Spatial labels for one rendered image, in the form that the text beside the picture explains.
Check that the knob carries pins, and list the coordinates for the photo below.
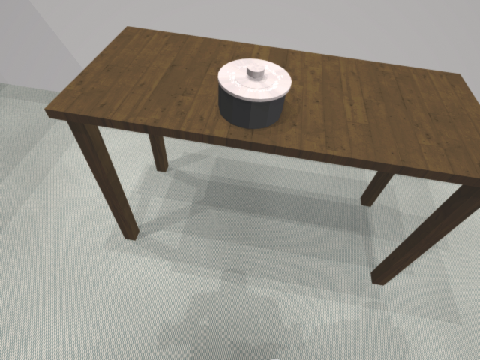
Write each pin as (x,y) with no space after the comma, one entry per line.
(255,70)

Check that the table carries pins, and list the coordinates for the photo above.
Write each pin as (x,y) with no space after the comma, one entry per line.
(390,118)

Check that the pot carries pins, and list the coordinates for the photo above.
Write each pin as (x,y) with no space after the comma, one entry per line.
(249,114)

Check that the lid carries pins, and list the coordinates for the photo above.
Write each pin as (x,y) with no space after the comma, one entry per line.
(274,84)

